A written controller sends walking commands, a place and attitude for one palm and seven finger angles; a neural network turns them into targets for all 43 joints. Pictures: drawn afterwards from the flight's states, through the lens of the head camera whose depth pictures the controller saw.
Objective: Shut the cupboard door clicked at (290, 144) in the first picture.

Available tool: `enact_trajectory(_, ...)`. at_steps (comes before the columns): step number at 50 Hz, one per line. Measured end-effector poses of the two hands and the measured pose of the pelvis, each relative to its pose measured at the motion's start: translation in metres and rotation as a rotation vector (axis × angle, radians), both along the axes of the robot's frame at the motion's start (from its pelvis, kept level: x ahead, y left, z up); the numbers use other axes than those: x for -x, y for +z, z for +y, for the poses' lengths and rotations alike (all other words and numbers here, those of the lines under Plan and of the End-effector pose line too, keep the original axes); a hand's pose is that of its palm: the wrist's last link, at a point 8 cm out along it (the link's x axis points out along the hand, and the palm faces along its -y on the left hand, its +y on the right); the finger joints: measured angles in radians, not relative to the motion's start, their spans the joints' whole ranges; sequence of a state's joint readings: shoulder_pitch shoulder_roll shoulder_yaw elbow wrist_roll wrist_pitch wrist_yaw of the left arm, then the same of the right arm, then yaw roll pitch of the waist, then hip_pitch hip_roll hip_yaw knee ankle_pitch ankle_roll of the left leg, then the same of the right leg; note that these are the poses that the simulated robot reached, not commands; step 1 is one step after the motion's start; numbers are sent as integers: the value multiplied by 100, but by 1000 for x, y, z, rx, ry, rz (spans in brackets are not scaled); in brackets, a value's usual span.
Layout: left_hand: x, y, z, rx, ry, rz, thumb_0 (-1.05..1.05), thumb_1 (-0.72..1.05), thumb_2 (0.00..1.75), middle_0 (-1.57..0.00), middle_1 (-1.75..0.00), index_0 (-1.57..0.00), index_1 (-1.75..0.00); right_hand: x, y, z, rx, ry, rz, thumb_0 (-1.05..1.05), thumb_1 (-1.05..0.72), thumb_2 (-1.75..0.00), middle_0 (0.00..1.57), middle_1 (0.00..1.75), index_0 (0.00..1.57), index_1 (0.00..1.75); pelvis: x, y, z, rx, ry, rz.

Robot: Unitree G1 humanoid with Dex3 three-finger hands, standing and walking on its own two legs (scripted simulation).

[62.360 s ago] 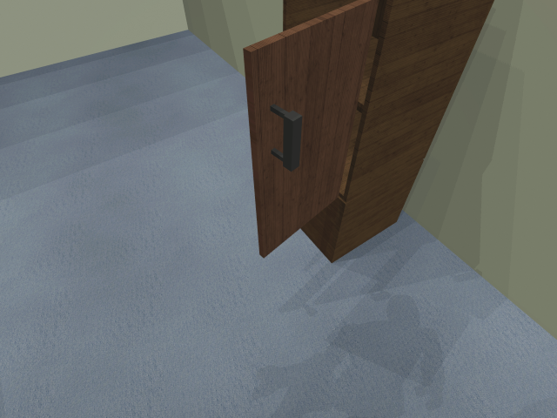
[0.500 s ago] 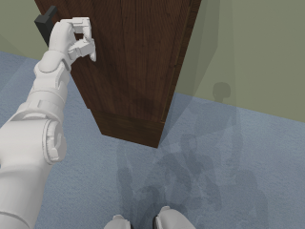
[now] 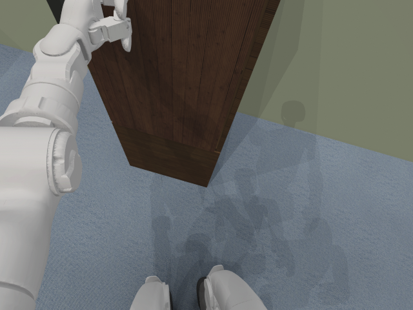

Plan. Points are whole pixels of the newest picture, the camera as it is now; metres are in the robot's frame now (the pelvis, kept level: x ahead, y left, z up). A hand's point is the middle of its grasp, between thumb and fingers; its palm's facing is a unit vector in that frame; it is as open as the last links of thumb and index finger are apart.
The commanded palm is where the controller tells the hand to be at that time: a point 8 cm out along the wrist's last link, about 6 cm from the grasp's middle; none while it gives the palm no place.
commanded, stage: pull the fist back off the door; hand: left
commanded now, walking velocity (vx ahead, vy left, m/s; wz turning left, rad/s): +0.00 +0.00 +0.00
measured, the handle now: (73, 9) +0.62 +0.14 +0.14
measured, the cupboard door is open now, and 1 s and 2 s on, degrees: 0 0 0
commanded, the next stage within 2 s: draw the hand back to the body in 0.96 s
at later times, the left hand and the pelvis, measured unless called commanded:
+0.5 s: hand (138, 25) +0.57 +0.03 +0.14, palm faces +0.09 -0.99 -0.06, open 3.3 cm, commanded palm +0.55 +0.05 +0.14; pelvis -0.02 +0.00 -0.01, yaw -1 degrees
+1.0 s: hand (148, 54) +0.52 +0.02 +0.14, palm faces +0.06 -1.00 -0.02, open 3.2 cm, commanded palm +0.49 +0.06 +0.14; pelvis +0.03 -0.01 +0.03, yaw -3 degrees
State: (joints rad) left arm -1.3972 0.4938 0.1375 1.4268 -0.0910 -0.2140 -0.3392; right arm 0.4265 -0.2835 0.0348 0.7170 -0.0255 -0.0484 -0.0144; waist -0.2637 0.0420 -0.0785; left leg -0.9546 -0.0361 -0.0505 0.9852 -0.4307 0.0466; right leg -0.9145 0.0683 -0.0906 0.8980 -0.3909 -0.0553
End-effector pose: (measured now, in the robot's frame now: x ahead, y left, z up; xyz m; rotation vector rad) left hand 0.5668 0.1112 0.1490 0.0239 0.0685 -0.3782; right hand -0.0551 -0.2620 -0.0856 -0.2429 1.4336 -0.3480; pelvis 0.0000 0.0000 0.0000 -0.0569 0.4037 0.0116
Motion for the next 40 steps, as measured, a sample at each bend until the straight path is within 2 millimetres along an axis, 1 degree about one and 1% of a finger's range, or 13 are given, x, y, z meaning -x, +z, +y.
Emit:
enact_trajectory(6,3,-1,-5,19,17,5,5,95,105,-130,-150,-130,-150,7,-4,3,1,11,4,0,-91,-90,20,30,20,30,6,-4,1,5,6,11)
enact_trajectory(8,6,-3,-8,47,123,13,4,89,105,-130,-150,-132,-150,9,-5,7,-20,34,3,0,-91,-90,20,30,20,30,7,-5,2,9,9,20)
enact_trajectory(11,14,-6,-13,74,335,25,1,80,105,-130,-150,-132,-150,10,-8,14,-64,72,-2,0,-91,-90,20,30,20,30,10,-7,2,10,12,27)
enact_trajectory(13,18,-7,-18,74,451,14,0,78,104,-130,-150,-132,-150,12,-11,18,-91,87,-12,0,-91,-90,20,30,20,30,13,-9,2,8,11,33)
enact_trajectory(15,21,-6,-24,47,507,-18,1,80,105,-130,-150,-132,-150,15,-13,22,-110,83,-26,0,-91,-90,20,30,20,30,16,-11,2,6,8,38)
enact_trajectory(18,22,-4,-30,-6,508,-72,4,86,107,-130,-150,-131,-150,23,-16,27,-125,51,-41,0,-91,-90,20,30,20,30,20,-14,2,3,-1,39)
enact_trajectory(22,21,-3,-28,-25,489,-73,4,88,104,-130,-150,-131,-150,40,-15,34,-143,2,-23,0,-91,-90,20,30,20,30,24,-12,3,-1,-12,29)
enact_trajectory(27,21,-1,-26,-40,464,-52,4,90,100,-130,-150,-131,-150,59,-7,39,-160,-27,27,0,-91,-90,20,30,20,30,23,-6,4,-6,-19,16)
enact_trajectory(30,23,-2,-29,-25,449,-56,4,92,98,-130,-150,-131,-150,66,-2,39,-165,-32,54,0,-91,-90,20,30,20,30,19,-2,4,-9,-22,8)
enact_trajectory(33,27,-4,-38,1,421,-66,4,94,96,-130,-150,-130,-150,64,3,36,-166,-32,68,1,-91,-90,20,30,20,30,12,2,4,-11,-28,-3)
enact_trajectory(35,30,-8,-44,19,411,-60,3,94,95,-130,-150,-130,-150,58,5,33,-163,-32,64,1,-91,-90,20,30,20,30,7,5,3,-14,-33,-12)
enact_trajectory(37,34,-12,-48,30,410,-56,3,94,94,-130,-150,-130,-150,49,6,29,-158,-32,47,1,-91,-90,20,30,20,30,1,8,3,-17,-41,-22)
enact_trajectory(40,39,-17,-51,37,421,-65,2,93,93,-130,-150,-130,-150,28,5,23,-153,-30,3,1,-91,-90,20,30,20,30,-7,13,2,-23,-55,-38)
